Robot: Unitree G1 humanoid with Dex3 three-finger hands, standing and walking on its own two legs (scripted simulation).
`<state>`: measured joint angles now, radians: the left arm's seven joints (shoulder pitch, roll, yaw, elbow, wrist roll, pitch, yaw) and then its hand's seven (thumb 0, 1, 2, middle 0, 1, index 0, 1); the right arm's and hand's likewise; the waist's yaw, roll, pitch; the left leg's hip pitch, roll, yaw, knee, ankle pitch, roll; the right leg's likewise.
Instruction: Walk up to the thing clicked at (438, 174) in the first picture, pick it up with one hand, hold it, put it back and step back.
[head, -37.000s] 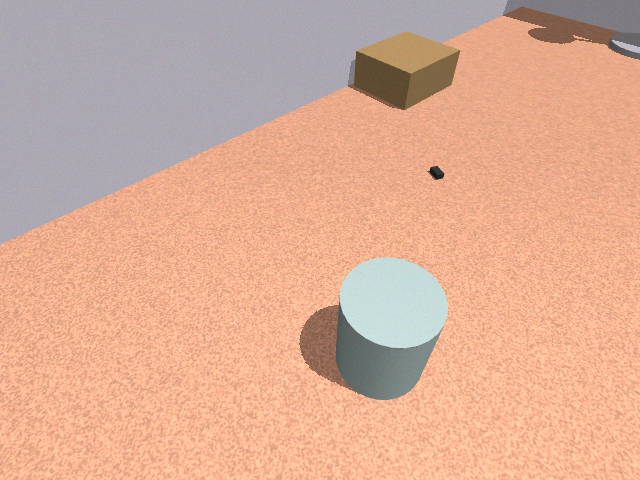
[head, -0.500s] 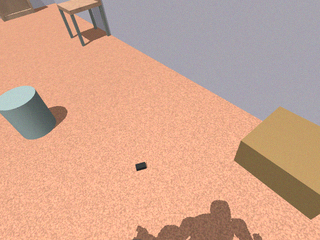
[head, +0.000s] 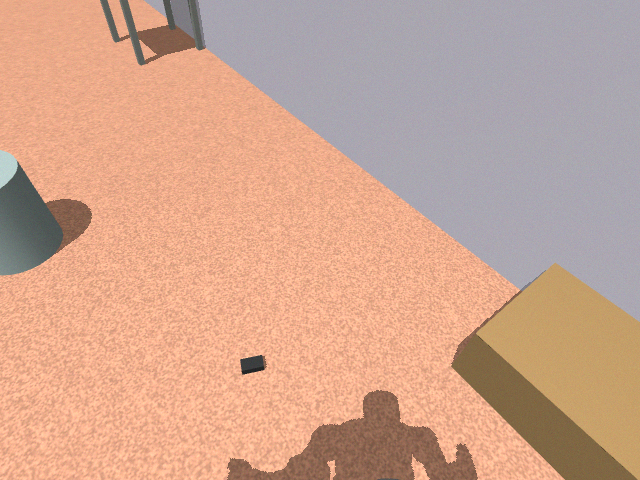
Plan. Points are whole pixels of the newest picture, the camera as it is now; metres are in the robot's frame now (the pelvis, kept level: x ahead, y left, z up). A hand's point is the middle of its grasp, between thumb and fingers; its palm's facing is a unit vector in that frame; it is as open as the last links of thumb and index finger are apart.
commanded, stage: walk up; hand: left
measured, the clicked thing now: (252, 364) +0.59 +0.20 -0.75
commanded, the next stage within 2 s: stand in 1.98 s
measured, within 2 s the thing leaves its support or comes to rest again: neither
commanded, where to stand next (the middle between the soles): +0.18 +0.00 m, yaw -1 degrees
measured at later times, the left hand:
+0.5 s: hand out of the picture +0.14 +0.23 -0.12, palm faces -0.04 -0.89 -0.46, open 7.4 cm
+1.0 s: hand (147, 457) +0.19 +0.25 -0.15, palm faces -0.03 -0.94 -0.35, open 7.4 cm
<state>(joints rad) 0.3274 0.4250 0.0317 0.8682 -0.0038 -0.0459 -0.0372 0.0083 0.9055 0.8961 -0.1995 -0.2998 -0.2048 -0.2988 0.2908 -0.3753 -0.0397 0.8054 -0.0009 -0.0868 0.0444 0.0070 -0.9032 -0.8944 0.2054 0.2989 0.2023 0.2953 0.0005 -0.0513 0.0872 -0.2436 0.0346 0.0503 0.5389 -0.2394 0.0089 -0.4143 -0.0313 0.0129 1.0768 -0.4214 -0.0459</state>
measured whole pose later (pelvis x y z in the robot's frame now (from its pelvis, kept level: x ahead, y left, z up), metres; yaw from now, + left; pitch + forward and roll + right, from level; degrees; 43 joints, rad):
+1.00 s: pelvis +0.13 -0.01 +0.00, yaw +0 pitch -2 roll -1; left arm 0.17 0.37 -0.02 1.06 0.00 -0.04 0.00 0.01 0.90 0.90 -0.20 -0.30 -0.21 -0.30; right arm 0.11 -0.35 0.00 1.01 0.00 -0.01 0.02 0.01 -0.90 -0.89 0.21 0.30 0.20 0.30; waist 0.02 0.01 0.06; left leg -0.25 0.03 0.01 0.57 -0.28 0.00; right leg -0.23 -0.03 -0.01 0.53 -0.27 0.03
